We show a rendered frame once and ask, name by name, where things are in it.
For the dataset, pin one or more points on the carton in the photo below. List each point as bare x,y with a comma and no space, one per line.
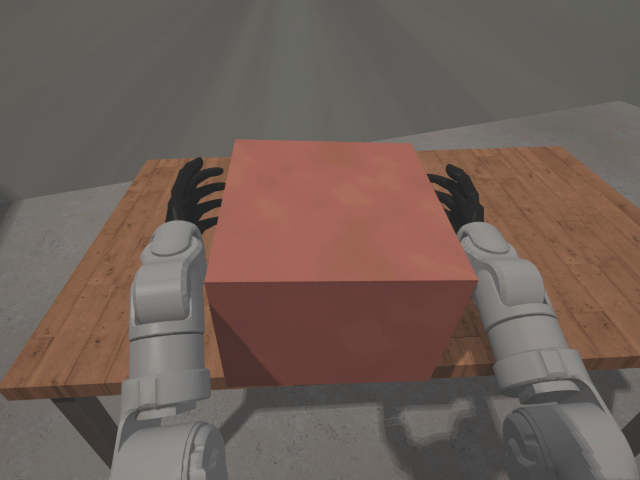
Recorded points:
332,263

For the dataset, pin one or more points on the robot left upper arm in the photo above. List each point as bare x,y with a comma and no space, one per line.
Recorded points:
186,451

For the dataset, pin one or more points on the right robot hand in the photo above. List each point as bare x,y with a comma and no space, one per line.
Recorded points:
464,202

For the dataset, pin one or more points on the left robot forearm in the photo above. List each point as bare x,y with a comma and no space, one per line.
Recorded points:
167,373

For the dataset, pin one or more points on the table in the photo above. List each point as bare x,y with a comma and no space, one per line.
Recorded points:
582,235

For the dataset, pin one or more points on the robot right upper arm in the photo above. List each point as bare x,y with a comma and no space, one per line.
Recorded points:
574,441

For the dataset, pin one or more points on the right robot forearm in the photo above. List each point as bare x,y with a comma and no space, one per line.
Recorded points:
533,360

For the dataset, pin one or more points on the left robot hand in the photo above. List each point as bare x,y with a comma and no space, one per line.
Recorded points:
185,196

